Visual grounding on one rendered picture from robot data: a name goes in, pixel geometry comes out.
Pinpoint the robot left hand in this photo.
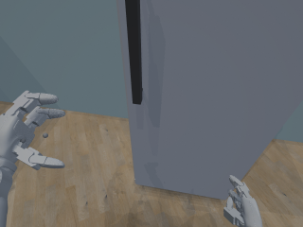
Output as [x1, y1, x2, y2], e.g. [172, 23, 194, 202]
[0, 90, 66, 170]

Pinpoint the fridge door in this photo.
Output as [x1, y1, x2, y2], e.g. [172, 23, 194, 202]
[118, 0, 303, 200]

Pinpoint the robot right hand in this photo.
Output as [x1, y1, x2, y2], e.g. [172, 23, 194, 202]
[223, 175, 263, 227]

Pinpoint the handle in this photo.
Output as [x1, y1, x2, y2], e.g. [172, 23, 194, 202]
[125, 0, 143, 105]

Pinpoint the left robot forearm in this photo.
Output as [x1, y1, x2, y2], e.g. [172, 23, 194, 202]
[0, 157, 17, 227]

